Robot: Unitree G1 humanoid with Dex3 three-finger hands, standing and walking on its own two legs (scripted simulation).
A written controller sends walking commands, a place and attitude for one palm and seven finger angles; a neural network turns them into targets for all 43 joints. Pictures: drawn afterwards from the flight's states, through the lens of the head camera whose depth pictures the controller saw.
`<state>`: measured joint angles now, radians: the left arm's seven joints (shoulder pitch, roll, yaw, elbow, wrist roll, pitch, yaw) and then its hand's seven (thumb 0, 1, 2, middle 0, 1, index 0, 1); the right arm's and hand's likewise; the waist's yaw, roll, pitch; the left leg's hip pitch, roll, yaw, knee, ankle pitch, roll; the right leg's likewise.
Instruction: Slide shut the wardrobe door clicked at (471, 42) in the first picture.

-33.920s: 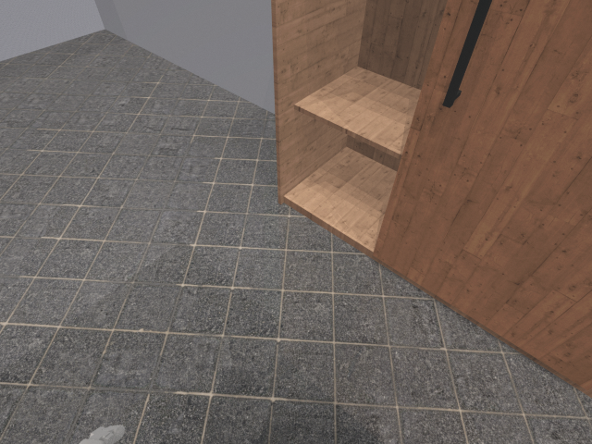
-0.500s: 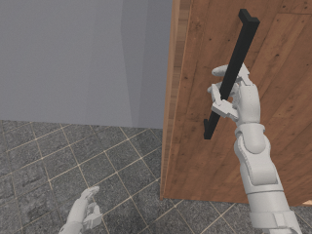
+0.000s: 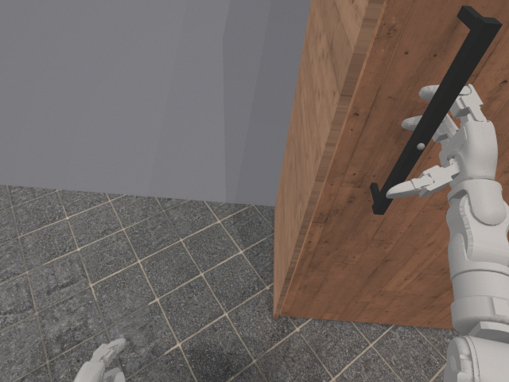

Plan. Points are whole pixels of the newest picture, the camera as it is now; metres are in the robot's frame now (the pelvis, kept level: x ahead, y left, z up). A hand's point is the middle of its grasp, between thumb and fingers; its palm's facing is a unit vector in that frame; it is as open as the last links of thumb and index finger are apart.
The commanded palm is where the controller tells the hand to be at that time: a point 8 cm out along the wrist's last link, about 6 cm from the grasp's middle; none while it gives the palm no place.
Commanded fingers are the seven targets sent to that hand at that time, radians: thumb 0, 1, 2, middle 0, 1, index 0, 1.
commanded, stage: loosen the grip on the handle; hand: right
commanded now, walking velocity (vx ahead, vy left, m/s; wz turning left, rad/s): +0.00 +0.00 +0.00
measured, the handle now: (413, 132) +0.44 -0.20 +0.20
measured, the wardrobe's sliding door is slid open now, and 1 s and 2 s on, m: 0.00 0.00 0.00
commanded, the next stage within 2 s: slip the hand off the handle in 0.04 s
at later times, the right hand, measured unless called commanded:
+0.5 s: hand (461, 153) +0.40 -0.25 +0.20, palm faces +0.02 +1.00 -0.04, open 14.7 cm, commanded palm +0.37 -0.29 +0.20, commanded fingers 0.00 0.55 -0.20 0.25 1.15 0.25 1.15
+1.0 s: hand (490, 179) +0.36 -0.27 +0.20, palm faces +0.05 +1.00 -0.08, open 14.7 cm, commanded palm +0.32 -0.32 +0.20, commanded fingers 0.00 0.55 -0.20 0.25 1.15 0.25 1.15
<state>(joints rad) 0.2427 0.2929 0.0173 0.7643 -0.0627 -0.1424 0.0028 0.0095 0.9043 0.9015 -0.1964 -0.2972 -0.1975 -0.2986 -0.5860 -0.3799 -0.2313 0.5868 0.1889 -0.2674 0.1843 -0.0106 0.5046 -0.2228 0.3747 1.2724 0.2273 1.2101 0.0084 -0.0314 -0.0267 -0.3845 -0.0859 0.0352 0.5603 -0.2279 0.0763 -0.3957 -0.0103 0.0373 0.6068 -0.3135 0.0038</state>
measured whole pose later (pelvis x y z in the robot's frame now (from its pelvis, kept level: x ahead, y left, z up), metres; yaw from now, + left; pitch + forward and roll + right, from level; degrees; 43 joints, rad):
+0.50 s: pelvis +0.04 -0.06 +0.00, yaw +3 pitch +3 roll +1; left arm 0.20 0.20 -0.06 0.62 -0.04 -0.17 0.04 0.01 0.90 0.90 -0.20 -0.30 -0.20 -0.30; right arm -0.34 -0.31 -0.25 0.20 0.23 -0.11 0.18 -0.02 0.56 -0.19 0.43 1.17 0.26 1.15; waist -0.03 -0.02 -0.08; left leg -0.34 -0.04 -0.04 0.57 -0.29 0.01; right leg -0.33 0.05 -0.02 0.60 -0.32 -0.06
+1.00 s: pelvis +0.04 -0.07 +0.00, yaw +2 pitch +1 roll +1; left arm 0.27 0.25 -0.05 0.66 -0.04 -0.18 0.05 0.01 0.90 0.90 -0.20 -0.30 -0.20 -0.30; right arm -0.15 -0.33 -0.31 0.06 0.26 -0.12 0.23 -0.02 0.56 -0.20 0.27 1.16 0.26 1.15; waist -0.03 -0.03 -0.08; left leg -0.29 -0.04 -0.04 0.55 -0.28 0.01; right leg -0.29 0.05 -0.02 0.58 -0.31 -0.06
